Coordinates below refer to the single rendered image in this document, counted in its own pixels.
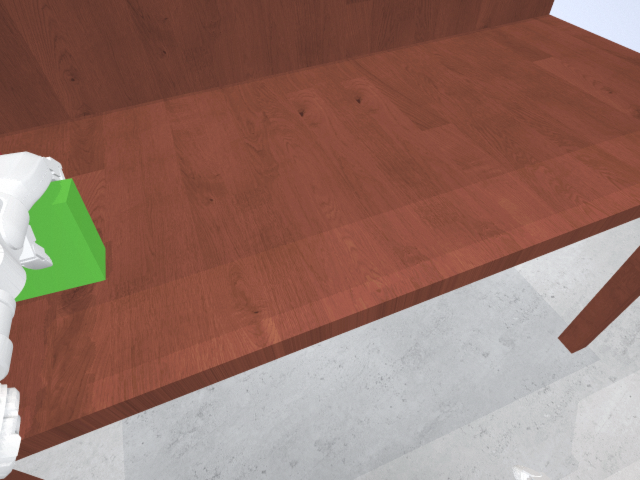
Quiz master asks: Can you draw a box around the left robot forearm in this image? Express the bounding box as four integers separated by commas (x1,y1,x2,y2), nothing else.
0,192,30,381

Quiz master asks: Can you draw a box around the table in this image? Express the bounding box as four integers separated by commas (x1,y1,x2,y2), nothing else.
0,0,640,480

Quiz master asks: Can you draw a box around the sponge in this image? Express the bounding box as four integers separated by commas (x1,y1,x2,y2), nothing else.
15,178,106,302

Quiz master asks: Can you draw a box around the robot left hand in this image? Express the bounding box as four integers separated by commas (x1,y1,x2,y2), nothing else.
0,152,65,270

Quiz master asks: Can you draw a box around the left robot upper arm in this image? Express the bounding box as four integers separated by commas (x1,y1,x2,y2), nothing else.
0,383,21,479

